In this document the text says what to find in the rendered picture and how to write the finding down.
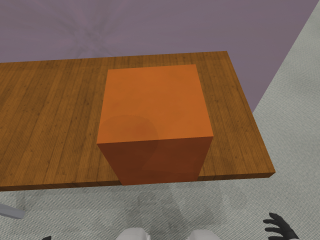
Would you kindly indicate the robot thigh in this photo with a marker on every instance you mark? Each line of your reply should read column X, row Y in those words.
column 134, row 233
column 202, row 234

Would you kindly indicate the left robot thigh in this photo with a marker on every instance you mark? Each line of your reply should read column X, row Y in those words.
column 134, row 233

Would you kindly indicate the right robot thigh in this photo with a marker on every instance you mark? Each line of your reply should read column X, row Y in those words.
column 202, row 234

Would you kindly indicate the right robot hand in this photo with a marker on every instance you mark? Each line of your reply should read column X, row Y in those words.
column 284, row 228

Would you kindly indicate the carton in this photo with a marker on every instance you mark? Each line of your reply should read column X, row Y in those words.
column 154, row 126

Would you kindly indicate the table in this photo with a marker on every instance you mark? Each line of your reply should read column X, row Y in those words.
column 50, row 113

